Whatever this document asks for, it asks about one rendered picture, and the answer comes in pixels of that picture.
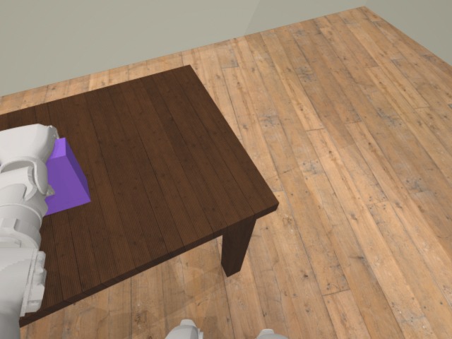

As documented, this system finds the table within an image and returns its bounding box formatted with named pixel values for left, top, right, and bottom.
left=0, top=64, right=279, bottom=328

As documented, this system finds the left robot upper arm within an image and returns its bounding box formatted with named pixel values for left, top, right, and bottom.
left=0, top=247, right=47, bottom=339

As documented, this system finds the robot left forearm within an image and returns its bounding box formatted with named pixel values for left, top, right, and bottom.
left=0, top=156, right=48, bottom=251

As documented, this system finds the sponge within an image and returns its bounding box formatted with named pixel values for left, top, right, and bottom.
left=0, top=138, right=91, bottom=215

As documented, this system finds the robot left shin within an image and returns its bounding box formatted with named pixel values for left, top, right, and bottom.
left=180, top=319, right=196, bottom=327

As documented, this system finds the robot left hand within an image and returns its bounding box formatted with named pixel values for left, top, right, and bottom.
left=0, top=124, right=59, bottom=196

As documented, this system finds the robot left thigh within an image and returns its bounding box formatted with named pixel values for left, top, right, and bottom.
left=165, top=325, right=204, bottom=339

